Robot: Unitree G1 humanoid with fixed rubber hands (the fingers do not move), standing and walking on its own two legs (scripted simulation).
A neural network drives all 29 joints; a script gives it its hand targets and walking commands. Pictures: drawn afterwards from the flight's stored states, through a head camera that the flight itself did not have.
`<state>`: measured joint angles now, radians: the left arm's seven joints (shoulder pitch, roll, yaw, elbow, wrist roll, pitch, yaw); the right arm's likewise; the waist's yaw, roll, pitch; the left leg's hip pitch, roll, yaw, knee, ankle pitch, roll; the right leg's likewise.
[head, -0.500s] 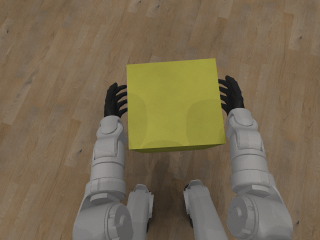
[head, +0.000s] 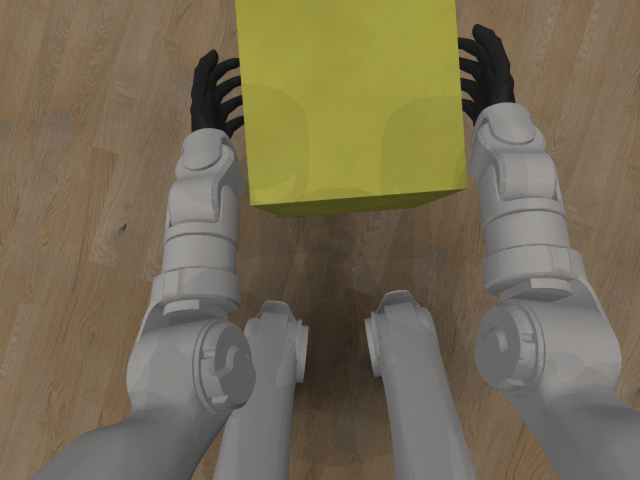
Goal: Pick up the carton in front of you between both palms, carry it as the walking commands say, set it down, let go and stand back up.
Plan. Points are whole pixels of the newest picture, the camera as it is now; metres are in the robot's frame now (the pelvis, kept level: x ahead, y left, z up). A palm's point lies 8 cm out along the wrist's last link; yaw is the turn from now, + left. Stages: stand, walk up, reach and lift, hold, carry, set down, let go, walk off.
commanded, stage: set down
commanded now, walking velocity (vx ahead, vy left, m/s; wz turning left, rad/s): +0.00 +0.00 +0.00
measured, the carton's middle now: (346, 129) +0.52 -0.05 -0.19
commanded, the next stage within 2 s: none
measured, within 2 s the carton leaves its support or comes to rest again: rests again in 0.90 s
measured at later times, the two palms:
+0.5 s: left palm (254, 138) +0.54 +0.09 -0.26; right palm (456, 115) +0.54 -0.21 -0.26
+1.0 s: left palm (255, 145) +0.54 +0.09 -0.29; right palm (451, 127) +0.53 -0.21 -0.29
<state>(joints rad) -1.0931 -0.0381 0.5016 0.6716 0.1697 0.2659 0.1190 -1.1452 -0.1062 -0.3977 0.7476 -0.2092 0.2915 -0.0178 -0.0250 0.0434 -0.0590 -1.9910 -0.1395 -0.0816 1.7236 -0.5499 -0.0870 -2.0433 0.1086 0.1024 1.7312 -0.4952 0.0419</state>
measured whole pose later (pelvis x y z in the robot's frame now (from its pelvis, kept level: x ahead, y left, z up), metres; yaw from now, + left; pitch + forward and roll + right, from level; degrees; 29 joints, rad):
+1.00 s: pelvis -0.01 +0.00 -0.12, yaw +2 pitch +37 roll +2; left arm -1.45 0.15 0.31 0.94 -0.02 0.20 0.20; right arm -1.48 -0.33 -0.28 1.01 -0.05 0.23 0.00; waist -0.07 0.05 0.38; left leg -2.18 -0.18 -0.05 2.18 -0.64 -0.09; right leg -2.22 0.06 0.05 2.19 -0.61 0.03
